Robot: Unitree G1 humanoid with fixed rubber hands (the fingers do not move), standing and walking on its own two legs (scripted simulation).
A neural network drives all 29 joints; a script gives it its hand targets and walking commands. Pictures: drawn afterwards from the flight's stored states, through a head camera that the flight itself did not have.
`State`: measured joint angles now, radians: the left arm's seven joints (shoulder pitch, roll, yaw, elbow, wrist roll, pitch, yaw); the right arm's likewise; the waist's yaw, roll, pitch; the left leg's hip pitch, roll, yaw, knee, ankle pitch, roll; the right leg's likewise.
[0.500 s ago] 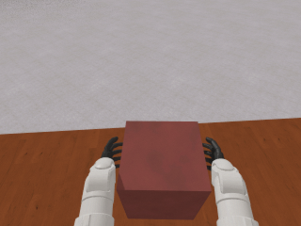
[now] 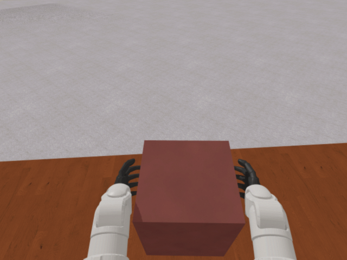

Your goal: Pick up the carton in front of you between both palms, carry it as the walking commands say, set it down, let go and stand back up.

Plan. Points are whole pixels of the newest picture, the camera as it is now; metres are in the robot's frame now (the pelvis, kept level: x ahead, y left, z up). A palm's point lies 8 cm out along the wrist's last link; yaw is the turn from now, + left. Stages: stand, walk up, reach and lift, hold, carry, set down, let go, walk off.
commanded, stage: hold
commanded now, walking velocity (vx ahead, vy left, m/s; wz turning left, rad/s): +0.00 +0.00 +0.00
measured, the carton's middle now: (185, 200) +0.30 +0.00 -0.02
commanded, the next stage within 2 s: carry in 1.00 s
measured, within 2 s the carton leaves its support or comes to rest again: neither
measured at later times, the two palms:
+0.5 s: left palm (121, 190) +0.28 +0.15 +0.05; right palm (252, 191) +0.28 -0.15 +0.05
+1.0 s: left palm (122, 190) +0.28 +0.15 +0.05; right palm (251, 191) +0.28 -0.15 +0.05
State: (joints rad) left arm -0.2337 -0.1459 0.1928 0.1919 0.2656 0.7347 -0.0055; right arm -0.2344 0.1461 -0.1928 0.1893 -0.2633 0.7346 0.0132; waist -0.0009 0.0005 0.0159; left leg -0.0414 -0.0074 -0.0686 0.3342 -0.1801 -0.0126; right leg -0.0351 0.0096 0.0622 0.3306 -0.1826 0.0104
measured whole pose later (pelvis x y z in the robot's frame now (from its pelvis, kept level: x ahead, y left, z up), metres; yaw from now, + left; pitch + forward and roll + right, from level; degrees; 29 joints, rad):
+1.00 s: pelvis +0.00 +0.00 +0.00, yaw +0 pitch -7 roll +0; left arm -0.25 -0.15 0.20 0.19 0.28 0.78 -0.01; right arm -0.25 0.15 -0.20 0.19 -0.28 0.78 0.02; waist 0.00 0.00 0.02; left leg -0.05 -0.01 -0.07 0.35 -0.19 -0.01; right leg -0.05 0.01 0.06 0.35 -0.19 0.01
